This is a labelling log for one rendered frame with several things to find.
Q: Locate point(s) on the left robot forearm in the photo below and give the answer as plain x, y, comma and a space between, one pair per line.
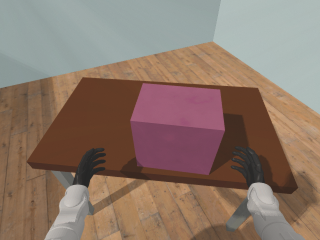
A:
73, 209

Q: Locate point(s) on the right robot hand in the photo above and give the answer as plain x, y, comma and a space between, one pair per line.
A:
252, 171

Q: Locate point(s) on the carton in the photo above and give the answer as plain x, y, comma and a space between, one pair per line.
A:
177, 128

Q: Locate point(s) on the left robot hand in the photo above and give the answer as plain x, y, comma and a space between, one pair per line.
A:
85, 170

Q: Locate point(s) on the right robot forearm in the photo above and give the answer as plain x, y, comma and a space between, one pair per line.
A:
269, 222

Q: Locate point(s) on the table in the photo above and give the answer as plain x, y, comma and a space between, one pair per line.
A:
97, 115

